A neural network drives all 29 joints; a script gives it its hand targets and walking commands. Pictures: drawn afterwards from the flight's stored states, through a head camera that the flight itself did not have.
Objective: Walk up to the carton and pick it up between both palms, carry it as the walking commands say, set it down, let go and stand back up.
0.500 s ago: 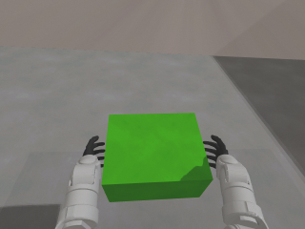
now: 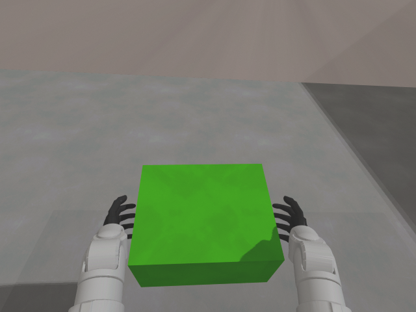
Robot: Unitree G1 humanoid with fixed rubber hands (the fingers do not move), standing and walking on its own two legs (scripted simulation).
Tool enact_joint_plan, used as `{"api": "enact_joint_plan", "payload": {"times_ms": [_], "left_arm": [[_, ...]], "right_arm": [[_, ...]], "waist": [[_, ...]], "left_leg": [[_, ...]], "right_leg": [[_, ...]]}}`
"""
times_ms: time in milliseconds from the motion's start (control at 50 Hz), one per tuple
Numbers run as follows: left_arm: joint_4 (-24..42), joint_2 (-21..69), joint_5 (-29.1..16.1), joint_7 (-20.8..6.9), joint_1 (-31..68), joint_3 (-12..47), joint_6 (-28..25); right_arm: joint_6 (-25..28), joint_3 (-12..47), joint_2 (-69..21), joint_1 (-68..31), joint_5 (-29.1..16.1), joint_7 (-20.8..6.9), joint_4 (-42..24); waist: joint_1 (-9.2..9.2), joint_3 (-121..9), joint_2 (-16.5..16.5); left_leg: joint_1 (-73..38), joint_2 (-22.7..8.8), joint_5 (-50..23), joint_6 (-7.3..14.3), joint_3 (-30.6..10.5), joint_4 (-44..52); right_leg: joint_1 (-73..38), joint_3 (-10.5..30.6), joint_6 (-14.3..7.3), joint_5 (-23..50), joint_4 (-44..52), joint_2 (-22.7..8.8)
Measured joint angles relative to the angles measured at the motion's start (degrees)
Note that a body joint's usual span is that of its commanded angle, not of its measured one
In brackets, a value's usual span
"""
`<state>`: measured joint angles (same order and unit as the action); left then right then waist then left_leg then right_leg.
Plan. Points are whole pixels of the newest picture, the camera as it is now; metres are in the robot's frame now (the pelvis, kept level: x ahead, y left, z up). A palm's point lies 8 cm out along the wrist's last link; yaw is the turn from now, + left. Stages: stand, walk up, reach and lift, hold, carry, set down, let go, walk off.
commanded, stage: hold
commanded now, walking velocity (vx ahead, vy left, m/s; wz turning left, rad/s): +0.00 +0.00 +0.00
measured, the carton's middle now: (203, 222) +0.34 +0.00 -0.04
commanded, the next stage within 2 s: carry in 0.20 s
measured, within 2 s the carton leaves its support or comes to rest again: neither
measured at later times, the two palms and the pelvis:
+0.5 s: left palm (121, 226) +0.26 +0.16 +0.06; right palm (313, 228) +0.26 -0.21 +0.07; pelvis -0.04 -0.01 -0.04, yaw -4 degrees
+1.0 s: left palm (155, 196) +0.33 +0.10 +0.07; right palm (345, 240) +0.22 -0.24 +0.09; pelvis -0.10 +0.04 -0.03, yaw -17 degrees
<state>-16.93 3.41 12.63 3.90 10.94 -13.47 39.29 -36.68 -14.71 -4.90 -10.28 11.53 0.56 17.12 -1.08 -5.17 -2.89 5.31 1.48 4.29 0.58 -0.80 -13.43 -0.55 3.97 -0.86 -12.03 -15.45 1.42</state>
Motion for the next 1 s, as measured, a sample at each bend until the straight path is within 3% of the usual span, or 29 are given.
{"api": "enact_joint_plan", "payload": {"times_ms": [40, 140, 220, 300, 400, 460, 500, 580, 620, 680, 740, 820, 880, 920, 960, 1000], "left_arm": [[1.2, 0.6, -0.1, 0.3, -0.7, 0.0, 0.0], [1.9, 1.2, 0.9, -1.1, -1.3, -0.4, -0.2], [2.2, 1.6, 0.9, -0.3, -1.6, -0.2, 0.0], [5.9, 1.3, -1.7, 2.6, -0.7, 1.8, 2.8], [8.1, -1.4, -5.9, 5.4, 3.4, 3.9, 7.8], [9.0, -3.0, -8.1, 7.4, 6.3, 4.8, 13.4], [9.0, -4.4, -10.2, 9.2, 9.2, 5.5, 17.9], [5.4, -8.6, -12.3, 8.4, 16.4, 5.3, 23.8], [2.7, -9.2, -12.6, 8.4, 19.9, 5.0, 26.6], [0.3, -7.8, -12.3, 10.4, 24.6, 4.5, 30.5], [-0.6, -7.5, -12.1, 10.9, 27.6, 3.1, 32.2], [-0.1, -7.6, -10.9, 9.7, 32.7, -1.1, 32.1], [2.3, -7.0, -9.3, 9.6, 35.7, -4.1, 32.0], [4.2, -7.0, -8.4, 9.5, 37.2, -5.2, 31.7], [6.1, -7.4, -7.7, 8.5, 36.9, -6.1, 31.5], [7.5, -7.7, -7.4, 7.4, 34.9, -6.6, 31.2]], "right_arm": [[0.0, 0.2, -0.3, 1.3, -0.5, 0.7, -1.7], [-0.7, -0.2, -0.4, 2.3, 0.0, -0.5, -3.5], [-0.8, -0.5, -0.3, 1.6, 0.5, -0.8, -2.8], [-3.5, -0.1, 0.3, 0.3, -0.3, -0.1, -6.4], [-10.3, 2.1, 3.2, -5.9, -2.0, 1.4, -8.8], [-14.9, 2.9, 5.1, -9.6, -3.0, 1.5, -7.8], [-19.0, 4.2, 6.6, -12.1, -4.8, 3.2, -7.7], [-25.9, 6.6, 8.5, -20.9, -7.1, 6.6, -4.2], [-28.2, 6.4, 9.4, -23.5, -7.1, 6.3, -1.7], [-31.3, 4.3, 11.2, -25.6, -8.1, 5.6, -0.2], [-33.8, 3.0, 11.9, -29.8, -9.5, 7.7, 1.2], [-35.9, 1.5, 11.9, -36.4, -10.1, 11.1, -0.4], [-34.7, -1.5, 11.1, -39.3, -9.7, 10.9, -1.4], [-33.0, -3.1, 9.9, -39.5, -9.1, 10.1, -3.1], [-31.8, -3.7, 7.8, -38.3, -8.9, 10.6, -5.3], [-31.7, -3.3, 5.7, -36.3, -9.1, 12.3, -7.6]], "waist": [[0.01, 0.2, 0.3], [-0.17, 1.0, 1.2], [-0.26, 1.2, 1.4], [1.12, -0.8, 1.9], [2.35, -2.9, 3.7], [2.57, -4.1, 3.2], [2.62, -3.8, 2.4], [2.49, -2.4, 2.5], [2.56, -1.8, 3.6], [2.4, -1.4, 2.8], [1.7, 0.5, 2.7], [-0.08, 3.3, 3.2], [-1.18, 4.4, 2.9], [-1.86, 5.4, 1.0], [-1.67, 7.0, -0.3], [-0.22, 7.6, 0.9]], "left_leg": [[-0.4, 0.0, 0.0, 0.0, 0.0, 0.3], [-0.7, 0.0, -0.3, 0.1, -0.2, 0.3], [-0.4, 0.0, -0.2, 0.0, -0.2, -0.4], [7.4, -0.3, 3.8, -0.1, 0.6, -10.0], [15.5, -2.0, 7.6, -0.9, 1.7, -20.1], [18.7, -2.2, 8.8, -0.7, 2.8, -23.3], [20.1, -2.2, 9.0, -0.5, 3.6, -24.8], [23.5, -3.8, 9.7, -0.9, 5.6, -28.5], [24.9, -5.3, 11.1, -1.6, 5.2, -30.3], [29.8, -3.7, 18.7, -3.5, 3.0, -40.4], [30.8, -2.7, 18.6, -5.0, 2.6, -44.4], [27.4, -1.0, 20.2, -5.8, 2.3, -39.3], [21.0, -0.5, 20.8, -5.1, 2.2, -28.8], [17.8, 0.0, 16.6, -2.1, 3.2, -22.6], [17.4, -0.5, 16.5, 0.2, 4.5, -22.9], [16.8, -3.1, 17.8, 0.8, 6.0, -24.2]], "right_leg": [[-0.4, 0.0, 0.0, 0.1, 0.3, 0.0], [-0.8, -0.2, 0.0, 0.2, 0.3, 0.0], [-0.3, -0.2, -0.1, -0.1, -0.8, 0.1], [7.9, 0.0, -0.3, -3.8, -10.9, 0.6], [16.0, 0.7, -0.5, -7.2, -20.1, 2.3], [20.2, 1.7, -0.5, -8.5, -24.7, 2.6], [22.4, 2.4, -0.4, -9.2, -27.4, 2.7], [27.3, 1.6, -0.7, -9.5, -32.2, 2.2], [27.9, 0.3, -0.8, -8.5, -31.8, 2.9], [29.6, 0.2, -1.3, -7.1, -30.6, 2.5], [30.4, 2.1, -0.6, -3.8, -27.0, 2.3], [32.2, 5.0, 0.8, 0.6, -22.2, 2.2], [33.9, 6.6, 2.0, 2.7, -20.3, 2.6], [35.3, 7.6, 2.5, 3.1, -21.2, 2.6], [36.8, 4.5, 2.0, -4.6, -26.8, 2.3], [37.6, -1.2, 1.8, -10.5, -32.5, 2.1]]}}
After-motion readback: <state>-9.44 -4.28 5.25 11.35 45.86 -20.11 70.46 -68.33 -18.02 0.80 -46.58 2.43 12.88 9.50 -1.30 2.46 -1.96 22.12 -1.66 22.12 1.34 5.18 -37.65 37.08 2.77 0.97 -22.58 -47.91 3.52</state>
